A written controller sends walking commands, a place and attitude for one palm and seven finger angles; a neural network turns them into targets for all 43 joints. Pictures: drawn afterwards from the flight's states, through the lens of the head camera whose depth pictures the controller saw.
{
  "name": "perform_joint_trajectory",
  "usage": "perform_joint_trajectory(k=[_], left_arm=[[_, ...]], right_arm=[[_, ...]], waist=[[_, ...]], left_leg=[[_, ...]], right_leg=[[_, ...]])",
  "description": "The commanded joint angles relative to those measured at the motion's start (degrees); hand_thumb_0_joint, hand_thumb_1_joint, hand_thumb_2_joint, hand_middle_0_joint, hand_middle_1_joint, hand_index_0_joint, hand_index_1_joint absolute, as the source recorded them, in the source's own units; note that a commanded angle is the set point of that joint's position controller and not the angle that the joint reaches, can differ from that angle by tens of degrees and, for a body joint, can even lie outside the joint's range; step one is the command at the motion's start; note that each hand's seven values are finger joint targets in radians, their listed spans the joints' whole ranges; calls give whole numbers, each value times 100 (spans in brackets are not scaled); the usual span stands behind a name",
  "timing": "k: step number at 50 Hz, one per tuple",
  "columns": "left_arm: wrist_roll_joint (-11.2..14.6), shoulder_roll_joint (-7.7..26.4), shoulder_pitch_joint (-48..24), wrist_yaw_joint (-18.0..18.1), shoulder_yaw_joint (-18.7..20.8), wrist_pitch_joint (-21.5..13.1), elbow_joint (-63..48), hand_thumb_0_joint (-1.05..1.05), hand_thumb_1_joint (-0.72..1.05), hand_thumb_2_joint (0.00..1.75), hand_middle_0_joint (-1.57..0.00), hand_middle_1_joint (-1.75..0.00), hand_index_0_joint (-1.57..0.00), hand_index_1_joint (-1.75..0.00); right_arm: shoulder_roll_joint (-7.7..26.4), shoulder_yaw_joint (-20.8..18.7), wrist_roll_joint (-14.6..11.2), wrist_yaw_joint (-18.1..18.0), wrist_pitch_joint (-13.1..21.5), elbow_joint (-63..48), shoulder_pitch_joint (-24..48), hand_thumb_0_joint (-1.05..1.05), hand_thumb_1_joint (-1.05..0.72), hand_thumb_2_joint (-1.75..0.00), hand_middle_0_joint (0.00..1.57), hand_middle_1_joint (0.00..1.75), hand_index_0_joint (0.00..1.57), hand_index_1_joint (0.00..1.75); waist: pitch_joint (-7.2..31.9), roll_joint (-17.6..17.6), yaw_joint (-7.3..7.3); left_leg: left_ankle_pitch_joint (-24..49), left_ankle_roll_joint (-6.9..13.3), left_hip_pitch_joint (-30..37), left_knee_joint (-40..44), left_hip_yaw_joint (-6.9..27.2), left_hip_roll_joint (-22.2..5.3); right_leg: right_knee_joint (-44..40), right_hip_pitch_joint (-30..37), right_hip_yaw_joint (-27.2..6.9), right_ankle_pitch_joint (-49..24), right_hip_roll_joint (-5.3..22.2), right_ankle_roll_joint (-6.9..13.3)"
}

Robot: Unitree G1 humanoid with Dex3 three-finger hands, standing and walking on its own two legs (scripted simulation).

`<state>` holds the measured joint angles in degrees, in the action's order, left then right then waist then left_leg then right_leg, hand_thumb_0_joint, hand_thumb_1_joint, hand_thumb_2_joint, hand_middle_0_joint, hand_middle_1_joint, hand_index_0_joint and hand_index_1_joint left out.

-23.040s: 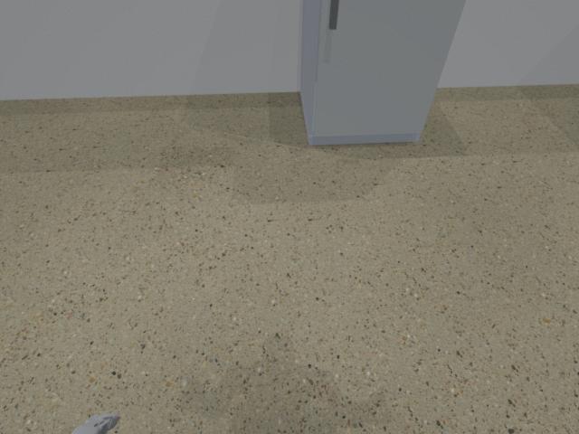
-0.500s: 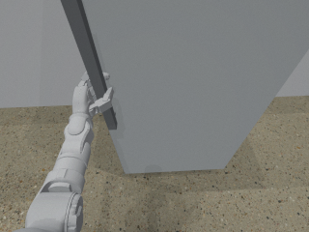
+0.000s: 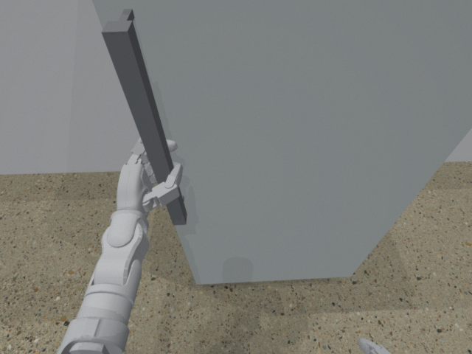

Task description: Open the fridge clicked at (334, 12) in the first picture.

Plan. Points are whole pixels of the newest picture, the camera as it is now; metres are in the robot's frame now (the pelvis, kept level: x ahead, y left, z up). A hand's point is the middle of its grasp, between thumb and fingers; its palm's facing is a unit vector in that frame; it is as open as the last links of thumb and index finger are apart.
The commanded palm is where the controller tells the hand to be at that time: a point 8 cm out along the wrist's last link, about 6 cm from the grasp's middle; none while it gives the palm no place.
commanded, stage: pull the door a little, standing still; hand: left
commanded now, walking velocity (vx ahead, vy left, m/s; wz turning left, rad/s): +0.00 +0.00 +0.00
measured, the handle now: (161, 145) +0.43 +0.13 +0.13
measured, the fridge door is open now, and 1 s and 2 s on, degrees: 1 16 55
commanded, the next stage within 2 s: walk backward, drawing the door open in 0.24 s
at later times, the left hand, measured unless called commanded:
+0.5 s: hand (173, 221) +0.30 +0.10 +0.10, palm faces -0.04 -0.99 -0.15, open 6.7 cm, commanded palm +0.27 +0.15 +0.09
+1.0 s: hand (190, 262) +0.24 +0.07 +0.09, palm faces +0.25 -0.95 -0.21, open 6.8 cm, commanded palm +0.19 +0.11 +0.09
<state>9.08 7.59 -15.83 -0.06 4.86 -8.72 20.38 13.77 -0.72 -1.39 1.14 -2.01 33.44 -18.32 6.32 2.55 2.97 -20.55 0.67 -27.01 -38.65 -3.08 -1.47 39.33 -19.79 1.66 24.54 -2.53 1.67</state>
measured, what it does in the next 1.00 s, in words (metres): steps to the right: right foot, then left foot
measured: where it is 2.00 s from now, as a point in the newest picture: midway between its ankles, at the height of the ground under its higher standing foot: outside the picture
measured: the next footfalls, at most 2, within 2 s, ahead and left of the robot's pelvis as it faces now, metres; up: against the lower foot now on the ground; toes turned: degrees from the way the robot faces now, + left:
right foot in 0.58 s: +0.12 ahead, -0.07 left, +0.00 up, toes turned -2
left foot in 0.94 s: +0.10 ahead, +0.04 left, +0.00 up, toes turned +12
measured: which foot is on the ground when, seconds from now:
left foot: down 0.00-0.62, up 0.64-0.92, down 0.94-1.00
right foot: down 0.00-0.42, up 0.44-0.56, down 0.58-0.92, up 0.94-1.00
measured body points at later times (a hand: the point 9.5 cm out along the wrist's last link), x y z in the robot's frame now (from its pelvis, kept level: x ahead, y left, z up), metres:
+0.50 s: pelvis +0.07 +0.00 +0.02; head +0.11 -0.05 +0.47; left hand +0.30 +0.15 +0.11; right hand +0.25 -0.22 -0.08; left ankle -0.02 +0.12 -0.71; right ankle -0.03 -0.08 -0.67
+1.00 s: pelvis +0.03 -0.10 +0.01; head +0.04 -0.13 +0.46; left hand +0.22 +0.12 +0.11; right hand +0.24 -0.30 -0.08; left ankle +0.07 +0.03 -0.72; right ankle +0.03 -0.16 -0.66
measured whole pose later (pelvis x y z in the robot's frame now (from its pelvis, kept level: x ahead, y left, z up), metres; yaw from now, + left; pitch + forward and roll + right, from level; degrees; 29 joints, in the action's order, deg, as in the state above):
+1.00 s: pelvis +0.03 -0.10 +0.01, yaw +10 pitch -3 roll +1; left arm 0.7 8.7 20.6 6.3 -1.2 -5.7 -13.0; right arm 11.1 -0.5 1.7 -3.9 -2.0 30.3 -8.5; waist -3.5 2.1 2.6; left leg -7.9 1.9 -15.8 -27.8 -2.4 -0.1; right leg 61.8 -25.9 1.4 25.5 -4.5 -3.8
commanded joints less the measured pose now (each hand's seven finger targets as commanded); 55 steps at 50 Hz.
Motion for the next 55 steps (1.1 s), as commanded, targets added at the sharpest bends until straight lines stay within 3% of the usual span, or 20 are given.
perform_joint_trajectory(k=[1, 14, 17, 18, 19, 21, 23, 26, 28, 30, 32, 36, 42, 44, 45, 46, 47, 48, 50, 55], left_arm=[[-48, 520, -1466, -82, 40, -393, -1390, 0, 90, 90, -45, -140, -45, -140], [129, 201, 2243, -274, -403, -301, -4327, 0, 90, 90, -45, -140, -45, -140], [76, 189, 2924, -209, -572, -208, -5477, 0, 90, 90, -45, -140, -45, -140], [-570, 1462, 1049, 100, -25, -262, -5042, 0, 90, 90, -45, -140, -45, -140], [-535, 637, 2046, 161, -420, -109, -4408, 0, 90, 90, -45, -140, -45, -140], [-522, 326, 2743, 200, -902, 123, -4761, 0, 90, 90, -45, -140, -45, -140], [-596, 339, 3139, 383, -811, 331, -4814, 0, 90, 90, -45, -140, -45, -140], [-707, 352, 3746, 482, -808, 498, -4632, 0, 90, 90, -45, -140, -45, -140], [-712, 630, 3935, 445, -627, 490, -4821, 0, 90, 90, -45, -140, -45, -140], [-606, 636, 4124, 408, -456, 412, -4677, 0, 90, 90, -45, -140, -45, -140], [-707, 605, 4194, 348, -248, 127, -4076, 0, 90, 90, -45, -140, -45, -140], [-835, 317, 3777, 331, -443, -69, -4093, 0, 90, 90, -45, -140, -45, -140], [-894, 295, 3388, 433, -589, -77, -4260, 0, 90, 90, -45, -140, -45, -140], [-907, 368, 3320, 447, -615, -46, -4370, 0, 90, 90, -45, -140, -45, -140], [-881, 324, 3305, 443, -749, -94, -4439, 0, 90, 90, -45, -140, -45, -140], [-912, 433, 3362, 497, -680, -173, -4662, 0, 90, 90, -45, -140, -45, -140], [-1142, 642, 3649, 700, -457, -173, -4751, 0, 90, 90, -45, -140, -45, -140], [-1052, 421, 3948, 731, -433, -135, -4490, 0, 90, 90, -45, -140, -45, -140], [-1026, 631, 3779, 668, -270, -49, -4862, 0, 90, 90, -45, -140, -45, -140], [-973, 445, 3125, 727, -578, -95, -4938, 0, 90, 90, -45, -140, -45, -140]], right_arm=[[642, -241, 28, -78, 219, -672, 132, 0, -90, -90, 20, 30, 20, 30], [376, -103, 8, 57, 293, -1434, 798, 0, -90, -90, 20, 30, 20, 30], [332, -68, 28, 79, 331, -1575, 875, 0, -90, -90, 20, 30, 20, 30], [476, 86, 42, -261, 282, -1385, 746, 0, -90, -90, 20, 30, 20, 30], [475, 8, 145, -305, 219, -1184, 834, 0, -90, -90, 20, 30, 20, 30], [564, -42, 280, -327, 106, -1317, 771, 0, -90, -90, 20, 30, 20, 30], [466, -28, 419, -329, 77, -1394, 1028, 0, -90, -90, 20, 30, 20, 30], [297, 16, 287, -392, 21, -1433, 982, 0, -90, -90, 20, 30, 20, 30], [287, 90, 245, -495, -4, -1541, 1156, 0, -90, -90, 20, 30, 20, 30], [277, 46, 172, -610, 38, -1703, 1388, 0, -90, -90, 20, 30, 20, 30], [193, 46, 169, -635, 180, -1656, 1399, 0, -90, -90, 20, 30, 20, 30], [70, 126, 199, -587, 147, -1252, 1388, 0, -90, -90, 20, 30, 20, 30], [108, 25, 145, -628, 176, -1044, 1418, 0, -90, -90, 20, 30, 20, 30], [224, -5, 126, -661, 175, -1015, 1263, 0, -90, -90, 20, 30, 20, 30], [383, -13, 122, -652, 192, -1003, 1080, 0, -90, -90, 20, 30, 20, 30], [613, -62, 311, -584, 204, -1342, 1335, 0, -90, -90, 20, 30, 20, 30], [492, -156, 448, -515, 283, -1381, 1676, 0, -90, -90, 20, 30, 20, 30], [358, -250, 399, -469, 277, -1310, 1532, 0, -90, -90, 20, 30, 20, 30], [209, -134, 396, -512, 510, -1116, 1744, 0, -90, -90, 20, 30, 20, 30], [362, -171, 289, -619, 950, -795, 1284, 0, -90, -90, 20, 30, 20, 30]], waist=[[1760, -193, -175], [1350, -264, -561], [1108, -103, -491], [246, -79, -99], [544, -9, -83], [603, 1271, 85], [318, 1269, -77], [400, 328, -64], [570, -118, -153], [225, -1166, -327], [189, -2706, -518], [625, -990, -335], [225, -1788, -168], [-9, -1230, 58], [-61, 11, 253], [292, 1543, -109], [344, 847, -382], [-9, 26, -116], [-679, 320, -380], [-158, 1695, -187]], left_leg=[[3766, 160, 1747, -151, 222, 155], [4235, 145, 1910, 233, 176, 56], [4424, 134, 1974, 273, 190, 19], [4782, 323, 2336, 352, 227, 89], [5545, 384, 2981, 427, 276, 45], [7789, 678, 4979, 876, 1041, -492], [7590, 673, 4770, 1043, 1464, -872], [6524, 337, 4287, 795, 1017, -618], [5540, 122, 2875, 851, 698, -263], [2229, -44, 770, -203, 351, 263], [-966, 88, -232, -2183, 522, 759], [-509, -22, 70, -2235, 362, 447], [-276, -68, 1205, -502, -783, 587], [789, 37, 2231, 1463, -831, 391], [1984, 334, 3103, 3072, -59, -353], [3542, 1250, 2976, 3032, 2612, -2252], [3077, 1735, 1671, 2603, 3719, -2990], [2652, 1531, 1105, 2665, 3455, -2595], [561, 1237, 551, 2637, 3094, -2098], [-1100, 279, 393, 2772, 1713, -549]], right_leg=[[-248, 197, -37, -4746, 97, -199], [-463, 977, 50, -5137, 217, -167], [-473, 927, 107, -5156, 221, -160], [-661, 362, -86, -5101, 345, -342], [-242, 188, 192, -5314, 168, -491], [1157, -1808, 388, -1489, -345, -543], [876, -1860, 122, 329, -110, -241], [-1124, -867, 218, -1085, 70, -301], [-1723, 1037, 234, -3864, 198, -286], [-1233, 2386, -428, -7466, 968, -133], [-1133, 2382, -651, -9332, 1758, -879], [-1338, 1819, -443, -6553, 1731, -374], [-2267, 929, 730, -5387, 911, -1280], [-1753, 510, 1130, -4920, 375, -1483], [74, -157, 1079, -4001, -62, -1756], [2771, -1042, -78, 172, -10, -1198], [4230, -545, -1201, 672, 148, -670], [3985, -546, -1328, 856, 57, -568], [2452, -820, -1159, 195, 450, -398], [-855, 1067, 386, 126, -391, -385]])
